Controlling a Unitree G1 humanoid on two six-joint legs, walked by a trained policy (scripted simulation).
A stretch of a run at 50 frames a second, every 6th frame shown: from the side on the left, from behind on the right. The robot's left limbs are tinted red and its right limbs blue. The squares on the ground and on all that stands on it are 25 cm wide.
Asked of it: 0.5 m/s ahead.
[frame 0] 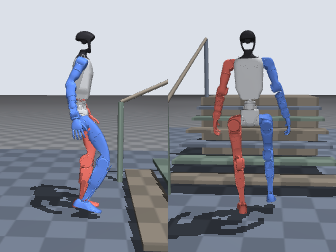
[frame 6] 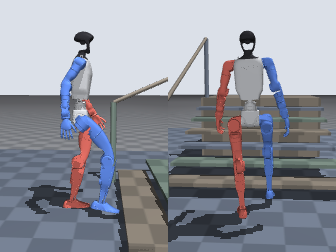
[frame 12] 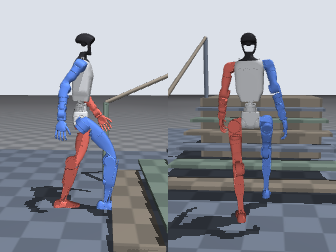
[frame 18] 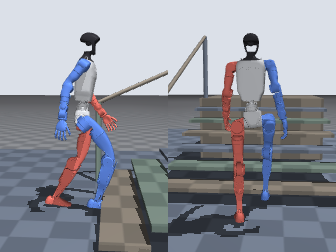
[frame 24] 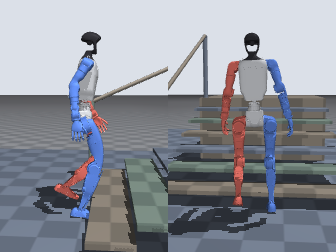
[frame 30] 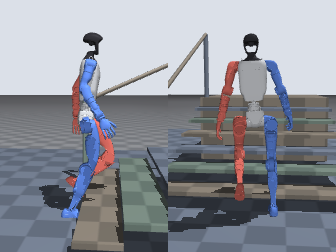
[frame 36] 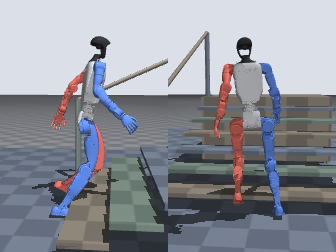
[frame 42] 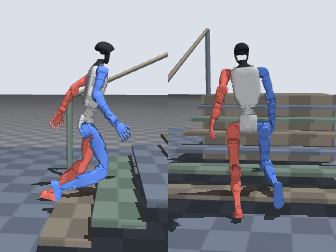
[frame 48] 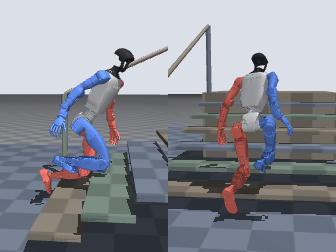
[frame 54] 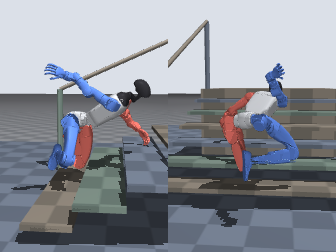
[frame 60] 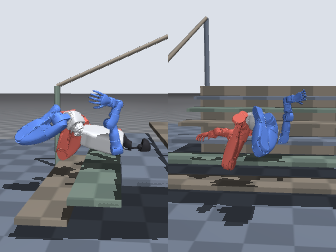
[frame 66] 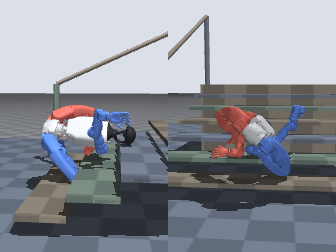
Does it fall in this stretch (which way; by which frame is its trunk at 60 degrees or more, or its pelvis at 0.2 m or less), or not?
yes: goes over forward; its trunk at 60 degrees or more by frame 54
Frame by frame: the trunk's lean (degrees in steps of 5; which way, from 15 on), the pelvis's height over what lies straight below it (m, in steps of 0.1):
0: 5, 0.8
6: 5, 0.8
12: 5, 0.8
18: 5, 0.8
24: 5, 0.8
30: 5, 0.7
36: 10, 0.6
42: 15 forward and to its left, 0.6
48: 30 forward, 0.5
54: 60 forward and to its right, 0.5
60: 100 forward, 0.4
66: 95 forward, 0.3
